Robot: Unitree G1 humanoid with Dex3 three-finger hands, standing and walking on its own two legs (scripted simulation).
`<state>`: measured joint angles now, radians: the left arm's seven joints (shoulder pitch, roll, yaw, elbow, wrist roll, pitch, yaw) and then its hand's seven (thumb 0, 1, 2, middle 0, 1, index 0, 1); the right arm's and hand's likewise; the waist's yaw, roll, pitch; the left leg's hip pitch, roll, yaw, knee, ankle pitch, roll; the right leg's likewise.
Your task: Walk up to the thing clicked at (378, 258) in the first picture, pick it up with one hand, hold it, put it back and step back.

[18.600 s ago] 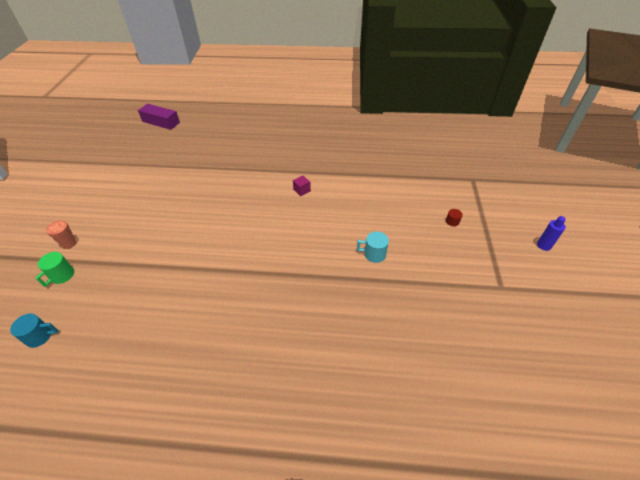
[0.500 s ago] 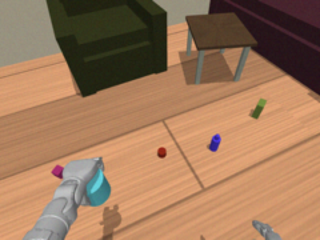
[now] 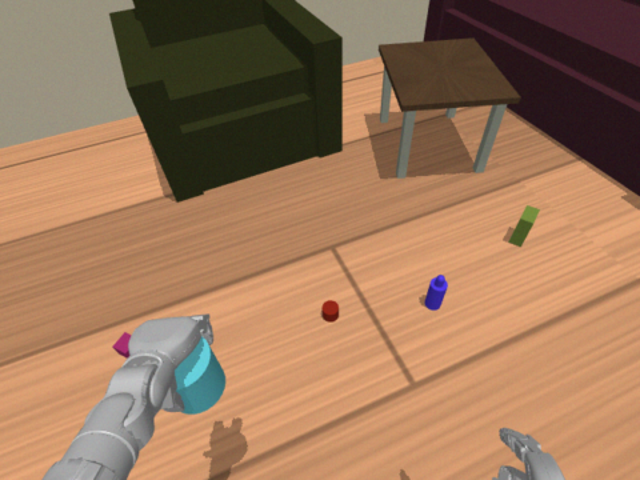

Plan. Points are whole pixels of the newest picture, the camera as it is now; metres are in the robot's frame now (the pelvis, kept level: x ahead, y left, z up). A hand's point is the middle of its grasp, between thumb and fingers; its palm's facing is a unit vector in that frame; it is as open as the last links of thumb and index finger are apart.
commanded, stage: hold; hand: left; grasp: from above
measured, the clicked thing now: (178, 377) +0.29 +0.24 -0.09
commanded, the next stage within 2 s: crouch in 0.56 s
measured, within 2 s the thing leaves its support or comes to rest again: neither
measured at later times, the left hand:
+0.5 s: hand (177, 374) +0.28 +0.22 -0.05, palm faces -0.47 -0.05 -0.88, open 11.4 cm
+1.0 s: hand (184, 389) +0.27 +0.23 -0.10, palm faces -0.51 -0.02 -0.86, open 11.5 cm
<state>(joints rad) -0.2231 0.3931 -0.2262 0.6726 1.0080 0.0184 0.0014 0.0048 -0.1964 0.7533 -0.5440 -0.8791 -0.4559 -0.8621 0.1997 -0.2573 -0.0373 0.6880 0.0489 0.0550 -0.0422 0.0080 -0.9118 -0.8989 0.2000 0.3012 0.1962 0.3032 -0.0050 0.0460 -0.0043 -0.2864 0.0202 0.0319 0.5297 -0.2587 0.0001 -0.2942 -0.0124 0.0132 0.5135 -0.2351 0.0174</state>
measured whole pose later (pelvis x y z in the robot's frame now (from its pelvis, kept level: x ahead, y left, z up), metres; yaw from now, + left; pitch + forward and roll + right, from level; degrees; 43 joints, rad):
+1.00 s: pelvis +0.00 +0.00 -0.01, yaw +1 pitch +4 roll +0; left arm -0.28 0.37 -0.21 0.87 1.08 -0.04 0.15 0.00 -0.22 0.81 -0.53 -0.90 -0.44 -0.88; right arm 0.18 -0.25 -0.04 0.71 0.03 0.07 -0.03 0.01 -0.90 -0.90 0.20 0.30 0.20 0.30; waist -0.03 0.01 0.00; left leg -0.39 0.02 0.02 0.59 -0.27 0.00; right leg -0.39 -0.02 0.00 0.57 -0.25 0.02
